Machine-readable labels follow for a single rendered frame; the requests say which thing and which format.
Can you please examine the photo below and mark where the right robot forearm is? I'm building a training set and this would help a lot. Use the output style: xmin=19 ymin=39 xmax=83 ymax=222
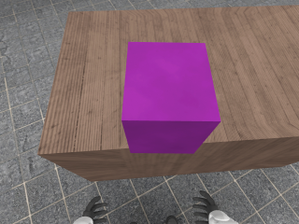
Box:
xmin=208 ymin=210 xmax=238 ymax=224

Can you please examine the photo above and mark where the robot right hand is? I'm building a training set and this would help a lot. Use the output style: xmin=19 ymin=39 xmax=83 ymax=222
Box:
xmin=192 ymin=190 xmax=219 ymax=224

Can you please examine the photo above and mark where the carton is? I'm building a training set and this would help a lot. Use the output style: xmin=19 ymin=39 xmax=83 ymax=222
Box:
xmin=121 ymin=42 xmax=221 ymax=154

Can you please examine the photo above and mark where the robot left hand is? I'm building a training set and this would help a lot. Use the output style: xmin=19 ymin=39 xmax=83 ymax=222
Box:
xmin=82 ymin=196 xmax=108 ymax=224

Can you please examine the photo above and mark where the pedestal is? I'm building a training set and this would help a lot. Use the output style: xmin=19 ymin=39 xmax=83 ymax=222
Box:
xmin=37 ymin=5 xmax=299 ymax=182

